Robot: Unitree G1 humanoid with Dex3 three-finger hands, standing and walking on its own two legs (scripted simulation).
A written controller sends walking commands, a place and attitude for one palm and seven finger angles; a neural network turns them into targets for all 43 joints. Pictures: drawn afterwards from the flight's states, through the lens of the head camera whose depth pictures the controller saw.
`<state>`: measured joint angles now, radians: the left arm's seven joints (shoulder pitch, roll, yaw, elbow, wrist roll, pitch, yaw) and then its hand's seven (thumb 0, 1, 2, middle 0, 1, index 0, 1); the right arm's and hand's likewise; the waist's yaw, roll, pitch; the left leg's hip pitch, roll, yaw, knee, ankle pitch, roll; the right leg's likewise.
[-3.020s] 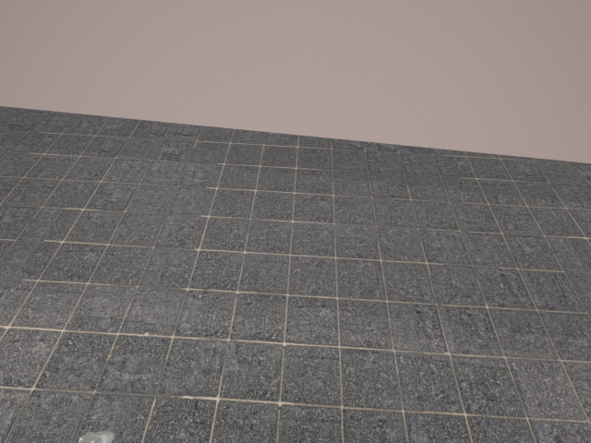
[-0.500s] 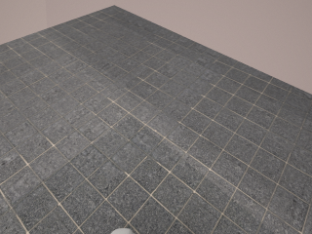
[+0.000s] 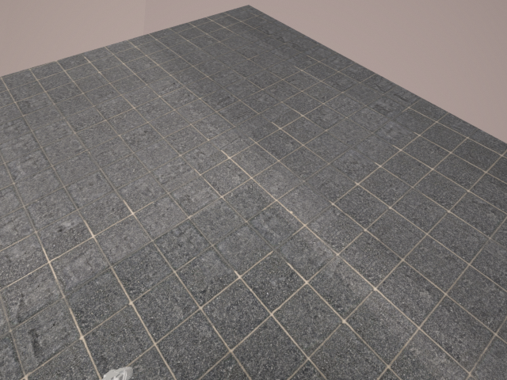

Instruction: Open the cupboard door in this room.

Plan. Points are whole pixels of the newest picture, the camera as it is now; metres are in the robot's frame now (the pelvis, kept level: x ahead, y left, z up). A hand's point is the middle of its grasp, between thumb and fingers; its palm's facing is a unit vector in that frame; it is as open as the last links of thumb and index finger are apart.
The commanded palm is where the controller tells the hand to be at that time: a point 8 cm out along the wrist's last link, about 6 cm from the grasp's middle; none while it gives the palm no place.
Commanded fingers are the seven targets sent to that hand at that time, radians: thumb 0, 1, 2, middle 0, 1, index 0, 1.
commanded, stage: turn or walk to find it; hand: left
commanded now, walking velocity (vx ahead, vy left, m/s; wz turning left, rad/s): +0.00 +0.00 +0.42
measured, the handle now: out of the picture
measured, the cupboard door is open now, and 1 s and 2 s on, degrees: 0 0 0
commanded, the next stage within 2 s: none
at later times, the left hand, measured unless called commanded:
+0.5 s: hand out of the picture -0.06 +0.22 -0.19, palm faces +0.28 -0.93 -0.23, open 7.4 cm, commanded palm none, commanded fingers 0.00 0.90 0.90 -0.20 -0.30 -0.20 -0.30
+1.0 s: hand out of the picture -0.04 +0.18 -0.14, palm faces +0.44 -0.86 -0.26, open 7.4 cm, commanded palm none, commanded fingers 0.00 0.90 0.90 -0.20 -0.30 -0.20 -0.30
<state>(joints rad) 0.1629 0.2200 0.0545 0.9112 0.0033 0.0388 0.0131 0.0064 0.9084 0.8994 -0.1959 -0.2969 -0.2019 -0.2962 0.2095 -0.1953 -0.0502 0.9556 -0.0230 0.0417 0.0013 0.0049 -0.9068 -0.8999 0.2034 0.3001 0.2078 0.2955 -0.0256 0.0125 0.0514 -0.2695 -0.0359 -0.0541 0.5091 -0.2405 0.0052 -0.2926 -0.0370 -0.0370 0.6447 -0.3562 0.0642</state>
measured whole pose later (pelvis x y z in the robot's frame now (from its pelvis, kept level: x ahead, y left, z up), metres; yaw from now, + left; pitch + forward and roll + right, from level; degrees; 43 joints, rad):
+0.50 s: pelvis -0.03 +0.01 -0.01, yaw +13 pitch -1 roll +0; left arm 0.27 0.25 0.06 0.97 0.02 0.06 0.02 0.01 0.90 0.90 -0.20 -0.30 -0.21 -0.30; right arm 0.15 -0.21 -0.05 0.96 -0.02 0.04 0.02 0.01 -0.91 -0.90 0.20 0.30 0.20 0.29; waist 0.02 -0.07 0.08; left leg -0.27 0.01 0.07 0.62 -0.32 0.02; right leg -0.34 -0.13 -0.15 0.83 -0.49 0.04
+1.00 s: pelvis -0.04 -0.03 +0.00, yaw +26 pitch -2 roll +1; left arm 0.21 0.17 0.03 0.90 0.02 0.01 0.02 0.00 0.90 0.90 -0.20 -0.30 -0.21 -0.30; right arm 0.22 -0.25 -0.09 0.98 -0.02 0.08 0.02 0.01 -0.91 -0.90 0.20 0.30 0.20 0.29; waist -0.02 0.04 0.05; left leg -0.48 -0.02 -0.03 1.10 -0.40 -0.04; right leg -0.21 -0.06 -0.13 0.53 -0.30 -0.02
